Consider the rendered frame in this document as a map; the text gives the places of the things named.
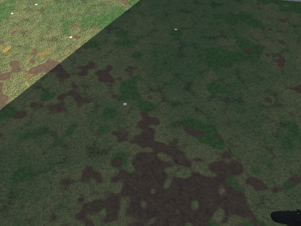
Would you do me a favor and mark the robot right hand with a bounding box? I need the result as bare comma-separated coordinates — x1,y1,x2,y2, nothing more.
271,209,301,226

